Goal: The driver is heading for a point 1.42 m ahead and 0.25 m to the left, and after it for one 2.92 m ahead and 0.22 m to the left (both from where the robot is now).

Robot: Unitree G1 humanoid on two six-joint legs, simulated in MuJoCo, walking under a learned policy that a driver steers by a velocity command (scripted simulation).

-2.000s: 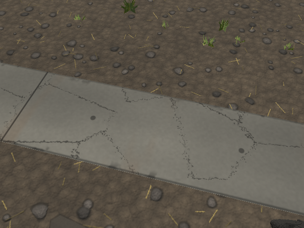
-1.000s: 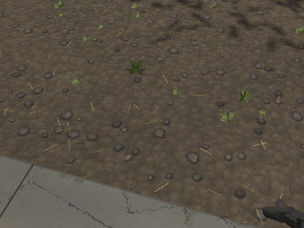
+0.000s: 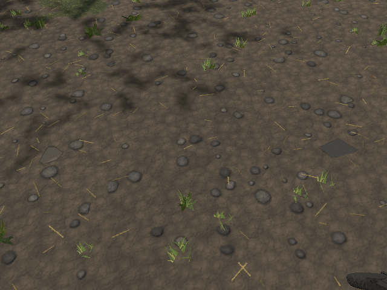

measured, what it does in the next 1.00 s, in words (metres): goes down: left foot 0.11 m lower, then right foot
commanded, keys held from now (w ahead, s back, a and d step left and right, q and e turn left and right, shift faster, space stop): w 1.00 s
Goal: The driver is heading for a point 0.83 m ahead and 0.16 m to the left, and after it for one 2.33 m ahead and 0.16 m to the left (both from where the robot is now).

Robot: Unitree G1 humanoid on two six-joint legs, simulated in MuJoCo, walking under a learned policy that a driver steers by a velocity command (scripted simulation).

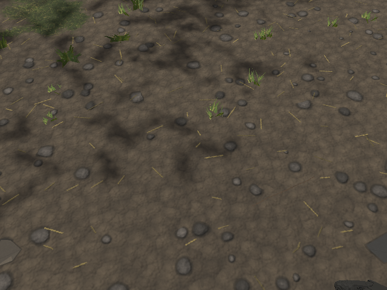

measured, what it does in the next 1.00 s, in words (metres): walks ahead: left foot, then right foot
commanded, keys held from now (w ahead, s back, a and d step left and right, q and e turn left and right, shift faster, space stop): w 0.48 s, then w+q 0.52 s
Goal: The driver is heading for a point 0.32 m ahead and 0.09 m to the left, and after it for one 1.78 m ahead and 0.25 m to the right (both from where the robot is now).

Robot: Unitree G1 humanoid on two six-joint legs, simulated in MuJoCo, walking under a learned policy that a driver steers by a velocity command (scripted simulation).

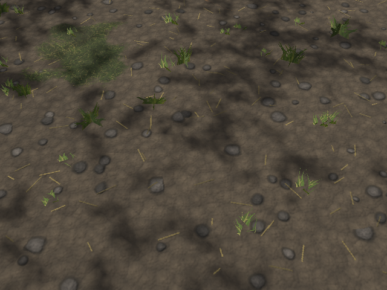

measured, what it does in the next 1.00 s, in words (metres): walks ahead, turning right: left foot, then right foot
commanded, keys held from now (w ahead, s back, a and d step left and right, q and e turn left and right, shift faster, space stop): w+q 0.12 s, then w+e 0.88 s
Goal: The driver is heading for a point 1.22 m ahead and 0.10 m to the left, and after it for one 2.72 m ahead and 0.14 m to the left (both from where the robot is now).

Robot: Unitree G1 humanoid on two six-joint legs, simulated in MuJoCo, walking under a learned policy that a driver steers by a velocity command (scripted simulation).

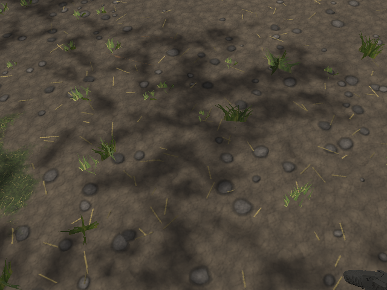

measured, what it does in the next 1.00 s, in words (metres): walks ahead: left foot, then right foot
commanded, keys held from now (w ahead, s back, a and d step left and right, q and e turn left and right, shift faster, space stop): w+e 0.06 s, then w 0.44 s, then w+q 0.50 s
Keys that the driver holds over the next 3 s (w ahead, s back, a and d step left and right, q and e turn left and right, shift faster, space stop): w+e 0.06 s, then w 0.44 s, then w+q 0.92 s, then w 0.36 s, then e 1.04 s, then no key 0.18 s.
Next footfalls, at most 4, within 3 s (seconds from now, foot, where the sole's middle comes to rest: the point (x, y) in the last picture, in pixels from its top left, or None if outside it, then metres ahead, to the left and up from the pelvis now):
0.12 left None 0.25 0.14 -0.78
0.60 right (268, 289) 0.47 -0.15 -0.78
1.12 left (197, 208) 0.76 0.10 -0.78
1.60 right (228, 142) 1.08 -0.02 -0.78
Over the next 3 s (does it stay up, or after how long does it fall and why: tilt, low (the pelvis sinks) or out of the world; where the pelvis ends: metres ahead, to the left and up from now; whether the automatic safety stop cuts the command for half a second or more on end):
stays up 1.15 0.12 -0.01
